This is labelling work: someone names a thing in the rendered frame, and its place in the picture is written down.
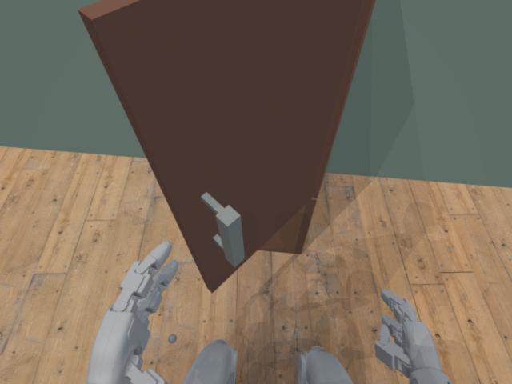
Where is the robot left hand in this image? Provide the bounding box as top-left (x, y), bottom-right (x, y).
top-left (86, 241), bottom-right (178, 384)

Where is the cupboard door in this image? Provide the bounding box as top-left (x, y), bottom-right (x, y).
top-left (78, 0), bottom-right (363, 293)

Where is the robot right thigh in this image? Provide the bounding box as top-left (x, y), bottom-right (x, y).
top-left (297, 350), bottom-right (353, 384)

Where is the robot right hand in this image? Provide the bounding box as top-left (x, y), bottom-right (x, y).
top-left (375, 289), bottom-right (442, 379)

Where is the robot left thigh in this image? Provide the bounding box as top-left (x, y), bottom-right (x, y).
top-left (182, 342), bottom-right (238, 384)

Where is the right robot forearm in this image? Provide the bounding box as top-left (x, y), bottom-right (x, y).
top-left (410, 368), bottom-right (452, 384)

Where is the handle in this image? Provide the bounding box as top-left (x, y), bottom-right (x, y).
top-left (201, 192), bottom-right (245, 267)

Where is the robot thigh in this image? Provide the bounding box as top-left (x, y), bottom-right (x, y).
top-left (297, 350), bottom-right (353, 384)
top-left (182, 342), bottom-right (238, 384)

